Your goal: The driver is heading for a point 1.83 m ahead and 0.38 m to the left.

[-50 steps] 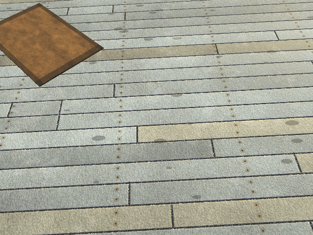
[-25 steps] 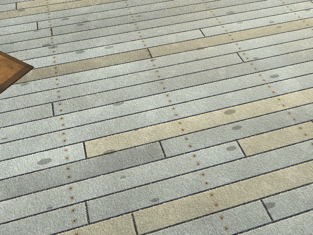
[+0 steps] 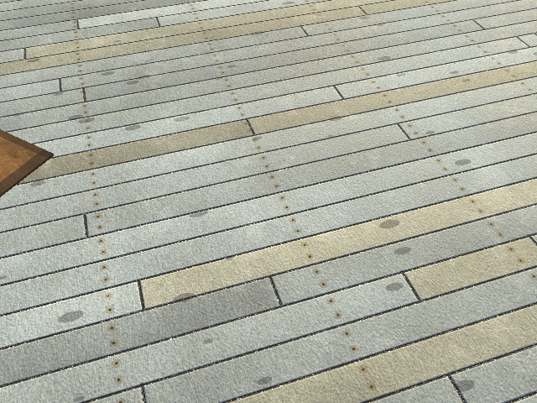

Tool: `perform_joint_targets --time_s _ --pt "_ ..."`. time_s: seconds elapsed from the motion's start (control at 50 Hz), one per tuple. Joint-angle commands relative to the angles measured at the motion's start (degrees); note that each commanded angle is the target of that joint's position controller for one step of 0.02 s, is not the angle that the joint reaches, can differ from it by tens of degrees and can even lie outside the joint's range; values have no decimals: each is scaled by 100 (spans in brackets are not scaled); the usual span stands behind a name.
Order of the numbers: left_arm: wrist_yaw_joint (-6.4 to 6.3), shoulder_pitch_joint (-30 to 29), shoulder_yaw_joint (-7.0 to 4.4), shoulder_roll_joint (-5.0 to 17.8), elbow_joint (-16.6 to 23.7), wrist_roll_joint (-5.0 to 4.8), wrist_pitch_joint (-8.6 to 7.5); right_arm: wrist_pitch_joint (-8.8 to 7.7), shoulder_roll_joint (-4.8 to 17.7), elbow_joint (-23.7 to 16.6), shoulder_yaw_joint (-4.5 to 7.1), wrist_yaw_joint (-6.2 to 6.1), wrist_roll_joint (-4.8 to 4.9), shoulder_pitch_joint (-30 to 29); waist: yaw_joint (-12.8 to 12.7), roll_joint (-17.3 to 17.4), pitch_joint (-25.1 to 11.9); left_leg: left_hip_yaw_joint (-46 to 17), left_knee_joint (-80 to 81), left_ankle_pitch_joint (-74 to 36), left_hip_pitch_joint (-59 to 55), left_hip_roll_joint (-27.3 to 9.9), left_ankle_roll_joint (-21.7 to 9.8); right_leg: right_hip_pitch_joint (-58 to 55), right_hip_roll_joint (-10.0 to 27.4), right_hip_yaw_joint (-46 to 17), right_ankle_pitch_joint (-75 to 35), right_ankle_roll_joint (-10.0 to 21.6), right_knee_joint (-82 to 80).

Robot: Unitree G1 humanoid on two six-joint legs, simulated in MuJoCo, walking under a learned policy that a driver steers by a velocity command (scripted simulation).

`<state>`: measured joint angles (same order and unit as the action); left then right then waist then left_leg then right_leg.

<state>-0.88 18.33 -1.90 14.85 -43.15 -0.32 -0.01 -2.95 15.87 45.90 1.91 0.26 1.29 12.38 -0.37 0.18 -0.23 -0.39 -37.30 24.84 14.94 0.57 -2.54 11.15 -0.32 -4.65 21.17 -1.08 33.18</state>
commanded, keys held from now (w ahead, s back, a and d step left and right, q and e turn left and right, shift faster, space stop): w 0.54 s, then w+q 0.46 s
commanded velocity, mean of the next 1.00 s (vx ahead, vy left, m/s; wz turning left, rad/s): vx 0.45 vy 0.00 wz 0.15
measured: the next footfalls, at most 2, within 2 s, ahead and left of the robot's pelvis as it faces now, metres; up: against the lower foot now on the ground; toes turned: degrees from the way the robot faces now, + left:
right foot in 0.44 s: +0.34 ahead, -0.15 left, +0.00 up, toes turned -1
left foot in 1.00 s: +0.64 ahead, +0.10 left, +0.00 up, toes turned +14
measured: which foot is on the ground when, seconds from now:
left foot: down 0.00-0.46, up 0.48-0.98, down 1.00-1.00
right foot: down 0.00-0.04, up 0.06-0.42, down 0.44-1.00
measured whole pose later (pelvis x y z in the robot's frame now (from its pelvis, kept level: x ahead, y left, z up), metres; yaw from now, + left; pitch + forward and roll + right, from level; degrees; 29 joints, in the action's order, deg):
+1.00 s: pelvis +0.49 -0.01 -0.01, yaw +11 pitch +2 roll -1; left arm -1.0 20.2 -3.3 17.1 -48.4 -0.4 -2.3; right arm -3.2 15.1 37.1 2.0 3.7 1.2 5.0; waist -3.0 0.7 2.1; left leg 2.8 -32.3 5.1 30.1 0.4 -6.2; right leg -5.6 1.0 12.4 25.3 -0.8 23.8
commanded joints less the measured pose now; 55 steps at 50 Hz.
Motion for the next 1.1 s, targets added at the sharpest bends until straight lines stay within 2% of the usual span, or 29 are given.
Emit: perform_joint_targets --time_s 0.02,0.04,0.06,0.08,0.1,0.16,0.22,0.28,0.34,0.38,0.42,0.44,0.46,0.48,0.5,0.52,0.54,0.62,0.7,0.78,0.9,0.94,0.98,1.0,1.02,1.04,1.06,1.08,1.1 --pt "-14 -513 -223 991 473 -73 -122 -300 381 -275 127 89 41 17 314 -1021 650 99 850 -402 -410 26 -283 988 1024 -1612 1525 907 -1739" --pt "-23 -788 -165 789 598 -42 -152 -312 577 -72 203 101 15 520 533 -713 494 -253 1086 -586 -1034 -162 -348 1328 693 -1069 906 655 -1138" --pt "-35 -1016 -73 434 802 -29 -231 -327 1000 97 320 108 -13 1062 632 431 390 -1578 1745 223 -1597 -843 -681 1953 -5 -80 361 267 297" --pt "-75 -1010 -102 544 1006 -90 -349 -330 1431 119 428 160 -41 1388 706 1567 329 -3496 2502 351 -2128 -1903 -1358 2820 -263 254 683 67 1645" --pt "-77 -1018 -205 857 997 -184 -424 -342 1144 106 349 144 -90 1404 686 1210 525 -3910 2578 79 -2311 -2234 -1619 3589 -75 -54 1294 100 2707" --pt "66 -971 -182 657 877 -140 -540 -287 831 11 243 52 -98 1174 472 415 538 -2643 2546 -795 -2556 -1823 -1217 4194 453 1 158 331 3119" --pt "264 -1272 -98 396 978 -77 -545 -149 663 -19 162 -2 -87 1043 442 582 541 -1436 2822 -1948 -1901 -1336 -955 3397 503 397 -507 166 1932" --pt "375 -1612 21 152 1101 -79 -561 -99 1015 -58 229 -72 -41 995 484 596 520 -744 2894 -2262 -1106 -1104 -844 2231 288 666 -1344 24 610" --pt "377 -1807 -65 474 1215 -130 -534 -98 1178 26 289 -68 23 1162 437 667 611 -783 2987 -2230 -1002 -1398 -748 1705 192 607 -1860 128 95" --pt "350 -1644 -146 673 1203 -126 -520 -87 1213 44 311 -61 42 1103 208 651 563 -692 2698 -3041 -1226 -1513 -618 1393 133 584 -1828 332 -126" --pt "266 -623 -340 976 907 -85 -475 -51 1189 38 306 -66 13 1073 -397 507 -143 -272 1273 -4667 -1127 -1215 -388 -69 -125 778 -1706 614 -235" --pt "200 264 -445 1165 691 -90 -430 -48 1016 -20 230 -83 -67 1081 -828 345 -729 -85 -6 -4252 -405 -963 -195 -1379 169 491 -1530 779 -105" --pt "149 878 -553 1837 619 59 -395 -98 286 -228 13 -67 -163 1678 -622 -1257 -1656 99 -2442 -1417 1373 -160 182 -3195 1777 -2010 -358 1532 -492" --pt "203 924 -463 1584 595 25 -418 -225 382 -198 2 -39 -6 1747 -583 -1773 -2084 -658 -3491 750 2180 243 188 -3191 2294 -4298 1196 1925 -1896" --pt "218 393 -342 1205 602 -31 -459 -268 937 -295 173 -5 177 1142 -512 -1127 -942 -672 -3885 399 2794 -162 103 -2404 2148 -3624 1588 1633 -2047" --pt "229 39 -290 1037 618 -39 -473 -294 984 -411 175 5 185 681 -396 -731 -363 -484 -3711 -122 2798 -441 18 -1650 1932 -2761 946 1489 -2037" --pt "256 -242 -248 910 613 9 -485 -289 881 -401 166 -11 75 517 -217 -355 -63 -415 -3398 -540 2579 -651 25 -987 1631 -2084 143 1395 -2104" --pt "255 -580 -240 729 459 73 -680 -34 542 -180 150 -15 26 862 203 -548 38 -475 -2885 -1258 1856 -922 177 -7 1316 -713 -1247 1392 -2619" --pt "185 -344 -289 821 178 110 -737 -14 507 -405 169 -39 -9 188 34 -261 392 -776 -1879 -2233 2561 -751 312 -249 1290 41 -1855 1341 -2811" --pt "110 -250 -301 954 38 72 -697 -98 358 -626 107 98 -33 -491 -228 -187 518 -332 -529 -3259 2311 -607 283 -436 1215 749 -2184 1146 -2919" --pt "57 233 -356 1102 -277 -32 -421 -127 288 -1195 57 345 -10 -1303 -471 -126 675 105 353 -2532 2752 -444 -27 -1836 1566 1132 -3331 996 -2290" --pt "3 126 -398 1275 -235 -32 -319 -101 446 -1300 139 387 -3 -1087 -236 -369 320 458 353 -1906 2161 -116 -237 -2040 1582 1298 -5360 862 -1548" --pt "-78 1 -410 1368 -153 -21 -213 -56 875 -1099 386 336 8 113 465 -479 -476 677 501 -1699 492 362 -555 -1745 1389 1531 -6652 651 224" --pt "-125 -21 -357 1298 -50 7 -229 -8 1253 -901 573 233 19 1101 964 -176 -1012 -16 687 -1871 -1297 76 -849 -515 1201 1542 -5538 431 1761" --pt "-25 443 -77 467 270 153 -411 22 1928 -1014 725 134 40 1215 535 1486 -1733 -3279 922 -1545 -3775 -1640 -2112 2357 -48 1439 -694 -76 4452" --pt "97 339 -102 816 278 60 -689 -27 1527 -1097 574 144 -11 1291 686 857 -2619 -5019 1842 -930 -4270 -2150 -2420 3142 -299 -117 1076 13 5148" --pt "170 -402 -199 1128 476 -210 -802 -51 1167 -1037 473 144 -95 1203 824 478 -1799 -3918 1908 -1006 -3744 -1830 -1948 3492 54 -257 684 150 5049" --pt "162 -595 -148 1001 608 -191 -850 -86 1062 -1021 441 153 -74 848 528 5 -955 -3068 1964 -1573 -2715 -1555 -1688 3464 321 -162 232 195 4356" --pt "97 -743 -164 951 563 -15 -819 -91 831 -1072 368 141 -43 492 329 -286 -588 -2478 2059 -2079 -1980 -1275 -1450 3174 558 -75 -16 184 3741"
Keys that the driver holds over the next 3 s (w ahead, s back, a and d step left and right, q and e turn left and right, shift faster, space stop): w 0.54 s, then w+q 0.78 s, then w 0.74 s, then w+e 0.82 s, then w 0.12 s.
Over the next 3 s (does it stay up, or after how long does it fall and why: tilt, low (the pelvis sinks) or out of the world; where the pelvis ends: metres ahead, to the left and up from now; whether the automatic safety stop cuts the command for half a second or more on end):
stays up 1.52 0.36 0.00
